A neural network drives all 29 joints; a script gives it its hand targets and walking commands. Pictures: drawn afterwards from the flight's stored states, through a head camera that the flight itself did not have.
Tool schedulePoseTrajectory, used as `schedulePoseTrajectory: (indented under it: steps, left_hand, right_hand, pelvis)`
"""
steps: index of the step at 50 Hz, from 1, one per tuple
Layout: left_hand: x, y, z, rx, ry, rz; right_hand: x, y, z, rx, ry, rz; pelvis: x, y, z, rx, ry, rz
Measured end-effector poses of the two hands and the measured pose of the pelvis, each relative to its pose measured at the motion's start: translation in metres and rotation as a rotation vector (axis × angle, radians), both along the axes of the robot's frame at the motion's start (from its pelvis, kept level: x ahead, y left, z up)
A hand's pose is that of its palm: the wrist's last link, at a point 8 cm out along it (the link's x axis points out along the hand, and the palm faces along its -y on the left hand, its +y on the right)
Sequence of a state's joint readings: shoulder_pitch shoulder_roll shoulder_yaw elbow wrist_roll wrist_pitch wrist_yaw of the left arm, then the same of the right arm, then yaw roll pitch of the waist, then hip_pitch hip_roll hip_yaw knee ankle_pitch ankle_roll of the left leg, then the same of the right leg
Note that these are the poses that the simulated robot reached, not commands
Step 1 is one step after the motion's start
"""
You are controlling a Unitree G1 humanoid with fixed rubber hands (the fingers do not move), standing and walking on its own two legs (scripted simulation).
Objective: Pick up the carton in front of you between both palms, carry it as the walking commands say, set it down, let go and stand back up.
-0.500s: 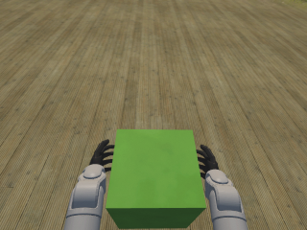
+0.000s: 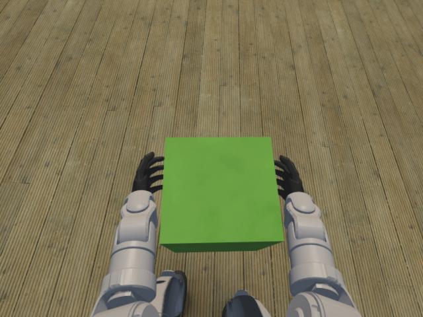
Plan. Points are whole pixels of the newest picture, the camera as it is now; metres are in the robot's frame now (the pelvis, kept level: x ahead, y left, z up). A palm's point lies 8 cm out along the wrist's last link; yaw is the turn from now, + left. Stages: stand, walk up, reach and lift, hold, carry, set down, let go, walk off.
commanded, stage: set down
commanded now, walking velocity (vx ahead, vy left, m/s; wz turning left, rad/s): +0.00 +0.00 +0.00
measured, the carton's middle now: (217, 201) +0.36 +0.00 -0.12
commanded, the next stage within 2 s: none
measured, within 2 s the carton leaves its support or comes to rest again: neither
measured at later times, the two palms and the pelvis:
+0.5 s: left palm (150, 203) +0.38 +0.16 -0.21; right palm (261, 192) +0.43 -0.13 -0.20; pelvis -0.02 -0.04 -0.13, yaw +0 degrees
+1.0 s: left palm (155, 207) +0.41 +0.17 -0.36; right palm (246, 197) +0.47 -0.12 -0.36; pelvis -0.04 -0.02 -0.24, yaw -5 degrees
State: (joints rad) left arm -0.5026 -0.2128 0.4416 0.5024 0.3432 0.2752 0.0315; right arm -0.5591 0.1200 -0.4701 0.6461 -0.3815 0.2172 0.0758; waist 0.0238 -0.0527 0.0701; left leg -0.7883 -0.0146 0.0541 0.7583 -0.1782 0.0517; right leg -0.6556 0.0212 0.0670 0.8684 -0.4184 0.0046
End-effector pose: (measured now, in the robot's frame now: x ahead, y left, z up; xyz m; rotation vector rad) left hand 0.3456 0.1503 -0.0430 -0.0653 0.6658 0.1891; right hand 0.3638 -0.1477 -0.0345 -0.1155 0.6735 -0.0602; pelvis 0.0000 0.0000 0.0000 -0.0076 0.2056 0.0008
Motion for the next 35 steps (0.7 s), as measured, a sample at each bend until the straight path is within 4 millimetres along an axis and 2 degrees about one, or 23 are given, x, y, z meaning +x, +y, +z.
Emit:
schedulePoseTrajectory:
  steps: [5, 9, 15, 23, 35]
  left_hand:
    - [-0.001, 0.001, -0.053, 0.01, -0.023, 0.035]
    - [0.003, 0.0, -0.085, 0.015, -0.05, 0.056]
    - [0.013, 0.004, -0.118, 0.021, -0.068, 0.079]
    - [0.026, 0.012, -0.156, 0.016, -0.04, 0.114]
    - [0.047, 0.017, -0.228, 0.014, -0.013, 0.13]
  right_hand:
    - [0.013, 0.001, -0.05, 0.009, -0.021, 0.034]
    - [0.022, 0.002, -0.083, 0.021, -0.047, 0.043]
    - [0.038, 0.006, -0.117, 0.046, -0.062, 0.049]
    - [0.057, 0.015, -0.158, 0.059, -0.032, 0.061]
    - [0.08, 0.02, -0.236, 0.068, -0.003, 0.066]
  pelvis:
    - [-0.01, -0.011, -0.027, -0.005, 0.159, 0.007]
    - [-0.015, -0.021, -0.052, -0.006, 0.261, 0.004]
    - [-0.018, -0.033, -0.085, -0.005, 0.356, -0.001]
    - [-0.017, -0.043, -0.121, -0.007, 0.442, -0.002]
    - [-0.021, -0.04, -0.175, -0.004, 0.566, -0.036]
